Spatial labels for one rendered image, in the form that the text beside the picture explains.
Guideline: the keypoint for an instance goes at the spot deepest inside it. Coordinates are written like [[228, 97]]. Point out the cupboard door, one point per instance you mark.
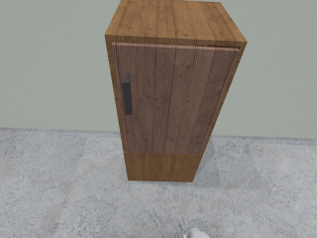
[[176, 92]]

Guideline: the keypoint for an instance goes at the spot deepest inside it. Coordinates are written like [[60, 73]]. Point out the handle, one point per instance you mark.
[[127, 95]]

